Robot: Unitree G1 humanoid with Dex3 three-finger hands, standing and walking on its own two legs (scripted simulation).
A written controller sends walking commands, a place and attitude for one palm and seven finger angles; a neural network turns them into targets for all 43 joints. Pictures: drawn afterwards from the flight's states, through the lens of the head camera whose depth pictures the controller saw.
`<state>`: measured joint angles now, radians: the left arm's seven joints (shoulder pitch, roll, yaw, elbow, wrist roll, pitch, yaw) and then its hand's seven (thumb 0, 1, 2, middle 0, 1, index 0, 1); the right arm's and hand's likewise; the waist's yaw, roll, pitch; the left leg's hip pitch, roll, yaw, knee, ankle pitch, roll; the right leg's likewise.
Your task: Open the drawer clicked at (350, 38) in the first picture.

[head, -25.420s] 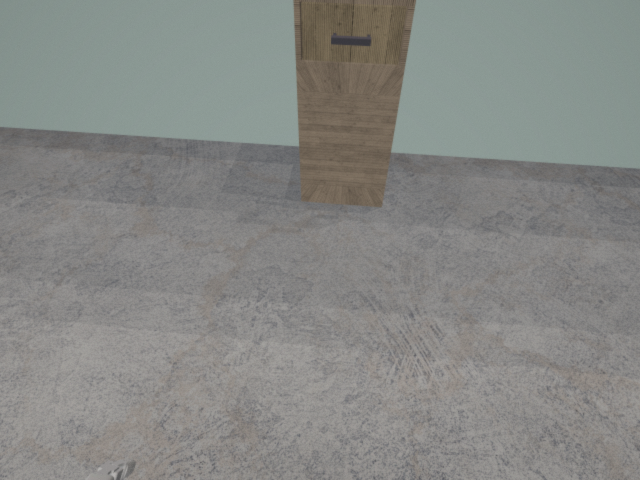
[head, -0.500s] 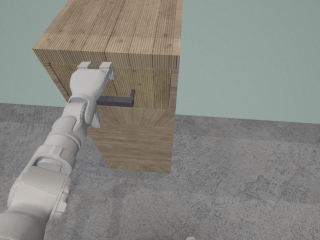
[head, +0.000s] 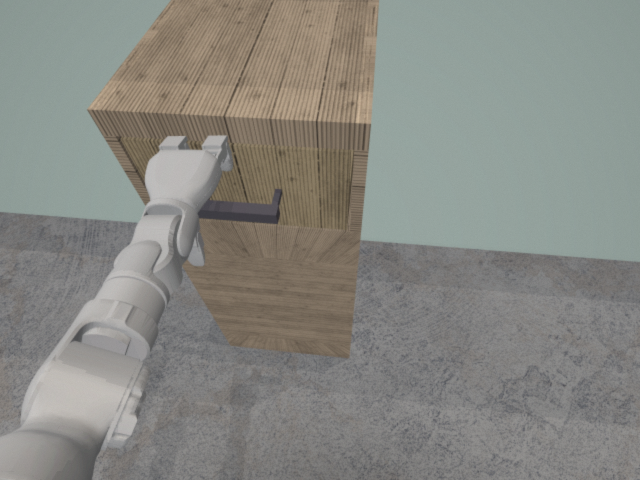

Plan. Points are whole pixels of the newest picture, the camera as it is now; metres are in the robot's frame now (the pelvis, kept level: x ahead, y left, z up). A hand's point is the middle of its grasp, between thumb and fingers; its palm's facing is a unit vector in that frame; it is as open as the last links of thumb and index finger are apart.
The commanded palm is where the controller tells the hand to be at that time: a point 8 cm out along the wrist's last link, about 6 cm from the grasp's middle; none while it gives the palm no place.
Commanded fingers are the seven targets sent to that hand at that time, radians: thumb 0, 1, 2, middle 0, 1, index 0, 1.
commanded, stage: re-aim the fingers above the handle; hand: left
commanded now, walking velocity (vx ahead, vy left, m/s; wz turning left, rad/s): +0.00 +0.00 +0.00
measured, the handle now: (239, 202) +0.52 +0.13 +0.01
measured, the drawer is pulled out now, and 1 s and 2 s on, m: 0.00 0.00 0.00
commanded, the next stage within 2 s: lower the fingers behind the handle in 0.74 s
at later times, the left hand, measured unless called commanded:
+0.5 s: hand (211, 197) +0.47 +0.15 +0.07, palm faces -0.01 +0.00 -1.00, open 13.6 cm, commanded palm +0.44 +0.16 +0.12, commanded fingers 0.00 -0.50 0.30 -0.30 -1.20 -0.30 -1.20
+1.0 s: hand (205, 204) +0.47 +0.16 +0.06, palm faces -0.04 +0.02 -1.00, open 13.7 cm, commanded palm +0.45 +0.16 +0.11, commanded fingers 0.00 -0.50 0.30 -0.30 -1.20 -0.30 -1.20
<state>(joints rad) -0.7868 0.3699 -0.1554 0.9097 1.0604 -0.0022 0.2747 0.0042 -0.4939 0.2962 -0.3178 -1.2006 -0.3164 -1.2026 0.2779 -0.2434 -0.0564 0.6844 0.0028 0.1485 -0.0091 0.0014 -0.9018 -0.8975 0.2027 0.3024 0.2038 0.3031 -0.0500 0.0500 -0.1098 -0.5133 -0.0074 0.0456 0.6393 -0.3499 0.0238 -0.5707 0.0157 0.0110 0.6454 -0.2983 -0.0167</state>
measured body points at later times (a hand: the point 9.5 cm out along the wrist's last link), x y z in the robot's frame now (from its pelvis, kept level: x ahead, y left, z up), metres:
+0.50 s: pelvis +0.00 -0.01 +0.00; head +0.06 -0.03 +0.45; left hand +0.47 +0.15 +0.13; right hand +0.07 -0.27 -0.14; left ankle -0.03 +0.10 -0.72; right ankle +0.00 -0.11 -0.72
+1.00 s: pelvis +0.00 -0.01 +0.00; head +0.06 -0.03 +0.45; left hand +0.46 +0.16 +0.12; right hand +0.06 -0.27 -0.14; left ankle -0.03 +0.10 -0.72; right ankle +0.00 -0.11 -0.72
